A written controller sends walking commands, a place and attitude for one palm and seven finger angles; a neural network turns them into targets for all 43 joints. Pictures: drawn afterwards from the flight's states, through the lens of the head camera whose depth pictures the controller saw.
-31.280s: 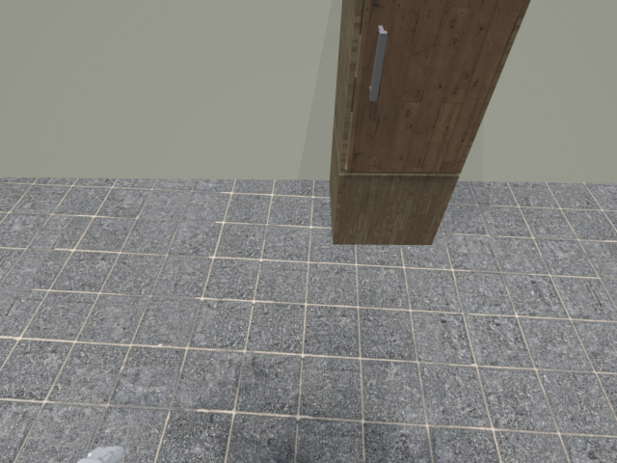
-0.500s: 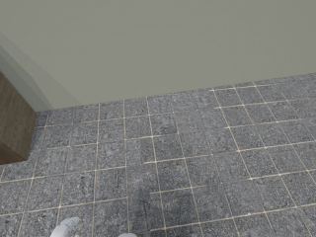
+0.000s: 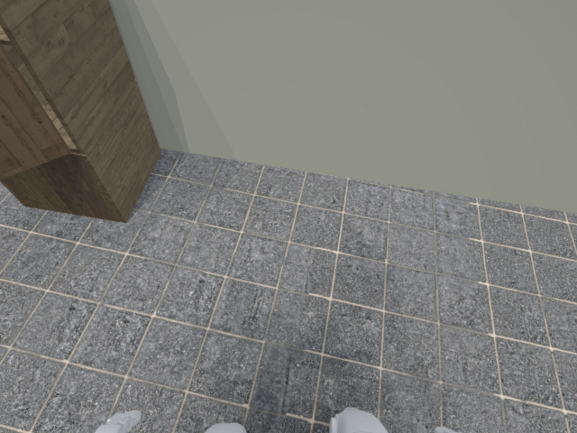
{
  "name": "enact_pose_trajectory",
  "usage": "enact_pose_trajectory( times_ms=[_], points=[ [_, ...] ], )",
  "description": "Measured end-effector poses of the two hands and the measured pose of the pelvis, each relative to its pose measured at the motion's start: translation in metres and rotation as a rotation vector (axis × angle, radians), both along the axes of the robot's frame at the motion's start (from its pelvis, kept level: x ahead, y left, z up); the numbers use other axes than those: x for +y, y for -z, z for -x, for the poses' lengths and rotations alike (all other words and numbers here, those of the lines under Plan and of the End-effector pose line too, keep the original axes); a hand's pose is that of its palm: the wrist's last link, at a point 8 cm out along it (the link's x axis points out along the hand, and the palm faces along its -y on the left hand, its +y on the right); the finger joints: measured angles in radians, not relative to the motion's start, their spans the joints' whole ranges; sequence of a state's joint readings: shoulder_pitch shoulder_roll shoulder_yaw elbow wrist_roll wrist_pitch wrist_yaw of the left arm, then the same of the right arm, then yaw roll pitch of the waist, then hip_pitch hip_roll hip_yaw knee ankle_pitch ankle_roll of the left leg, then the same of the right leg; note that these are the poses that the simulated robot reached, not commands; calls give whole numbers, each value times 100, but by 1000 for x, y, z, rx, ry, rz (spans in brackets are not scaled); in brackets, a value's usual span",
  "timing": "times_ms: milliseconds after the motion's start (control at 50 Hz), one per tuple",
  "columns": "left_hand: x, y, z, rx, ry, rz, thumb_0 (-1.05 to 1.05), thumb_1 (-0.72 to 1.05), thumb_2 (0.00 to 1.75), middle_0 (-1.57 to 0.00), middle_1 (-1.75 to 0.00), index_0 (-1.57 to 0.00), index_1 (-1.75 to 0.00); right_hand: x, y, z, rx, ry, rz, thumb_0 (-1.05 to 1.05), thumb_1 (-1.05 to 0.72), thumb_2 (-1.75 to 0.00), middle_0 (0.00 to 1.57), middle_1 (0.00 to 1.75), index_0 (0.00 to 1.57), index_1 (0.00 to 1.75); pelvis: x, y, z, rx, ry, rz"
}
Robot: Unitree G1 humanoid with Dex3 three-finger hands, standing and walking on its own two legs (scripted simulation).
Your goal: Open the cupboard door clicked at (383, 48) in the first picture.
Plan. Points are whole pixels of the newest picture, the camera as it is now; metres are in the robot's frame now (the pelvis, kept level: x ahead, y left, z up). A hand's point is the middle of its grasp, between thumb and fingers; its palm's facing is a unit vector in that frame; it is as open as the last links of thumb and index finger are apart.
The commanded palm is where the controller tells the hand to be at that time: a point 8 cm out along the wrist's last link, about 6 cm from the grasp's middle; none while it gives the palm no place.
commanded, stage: turn to face it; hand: left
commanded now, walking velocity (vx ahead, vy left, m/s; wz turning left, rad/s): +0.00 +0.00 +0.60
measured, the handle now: out of the picture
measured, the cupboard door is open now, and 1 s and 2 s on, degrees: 45 45 45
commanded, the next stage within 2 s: take the last steps up to it in 1.08 s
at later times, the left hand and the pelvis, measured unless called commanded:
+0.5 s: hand out of the picture +0.01 +0.20 -0.19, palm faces +0.33 -0.92 -0.23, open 7.4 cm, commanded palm none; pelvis +0.01 -0.01 -0.01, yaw +19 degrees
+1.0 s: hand out of the picture -0.03 +0.15 -0.17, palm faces +0.59 -0.78 -0.22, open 7.4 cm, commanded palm none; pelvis +0.04 -0.03 +0.00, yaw +36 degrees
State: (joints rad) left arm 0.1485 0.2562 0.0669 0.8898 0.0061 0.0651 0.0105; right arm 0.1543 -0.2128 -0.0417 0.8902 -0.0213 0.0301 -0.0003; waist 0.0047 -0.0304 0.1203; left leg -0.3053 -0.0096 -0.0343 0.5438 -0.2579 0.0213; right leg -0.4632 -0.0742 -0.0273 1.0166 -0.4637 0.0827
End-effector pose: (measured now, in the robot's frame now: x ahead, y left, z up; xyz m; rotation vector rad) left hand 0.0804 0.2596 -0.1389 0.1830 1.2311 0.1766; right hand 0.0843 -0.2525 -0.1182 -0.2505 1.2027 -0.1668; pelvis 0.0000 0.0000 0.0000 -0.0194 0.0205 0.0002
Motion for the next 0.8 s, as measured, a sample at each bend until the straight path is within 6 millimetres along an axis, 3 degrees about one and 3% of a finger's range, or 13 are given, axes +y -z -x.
enact_pose_trajectory(
  times_ms=[140, 200, 260, 360, 480, 640, 720, 800],
  points=[
    [-12, -17, -7, -101, -50, -52, 1, 90, 90, -20, -30, -20, -30, -16, 18, -3, 52, -38, -44, 0, -90, -89, 20, 30, 20, 30, -24, 4, -3, 8, -90, -11],
    [-18, -18, 4, -109, -76, -75, 0, 90, 90, -20, -30, -20, -30, -26, 27, -15, 57, -62, -52, 0, -90, -89, 20, 30, 20, 30, -30, 9, -2, -2, -129, -20],
    [-26, -19, 21, -78, -114, -63, 0, 90, 90, -20, -30, -20, -30, -28, 22, -29, 60, -89, -49, 1, -90, -89, 20, 30, 20, 30, -31, 4, -5, -10, -171, -24],
    [-32, -9, 48, -33, -186, -11, 0, 90, 90, -20, -30, -20, -30, -14, 8, -61, 36, -173, -35, 1, -91, -90, 19, 30, 19, 30, -26, -1, -11, -3, -237, -52],
    [-16, 17, 84, 29, -298, 20, 1, 90, 90, -20, -30, -21, -30, 15, 9, -100, -39, -305, 3, 0, -91, -90, 19, 30, 20, 30, -13, 15, -12, 4, -316, -31],
    [-8, -7, 86, -20, -402, -32, 1, 90, 90, -20, -30, -20, -30, 26, 7, -109, 11, -402, -11, 0, -90, -89, 20, 30, 20, 30, -25, 2, -19, 2, -411, -10],
    [-16, -17, 82, -74, -435, -78, 1, 90, 90, -20, -30, -20, -30, 20, 20, -121, 35, -431, -42, 0, -90, -89, 20, 30, 20, 30, -39, 6, -28, 4, -464, -18],
    [-32, -20, 93, -78, -477, -103, 0, 90, 90, -20, -30, -20, -30, 19, 28, -141, 45, -465, -56, 0, -90, -89, 20, 30, 20, 30, -47, 9, -32, -8, -521, -28]
  ],
)
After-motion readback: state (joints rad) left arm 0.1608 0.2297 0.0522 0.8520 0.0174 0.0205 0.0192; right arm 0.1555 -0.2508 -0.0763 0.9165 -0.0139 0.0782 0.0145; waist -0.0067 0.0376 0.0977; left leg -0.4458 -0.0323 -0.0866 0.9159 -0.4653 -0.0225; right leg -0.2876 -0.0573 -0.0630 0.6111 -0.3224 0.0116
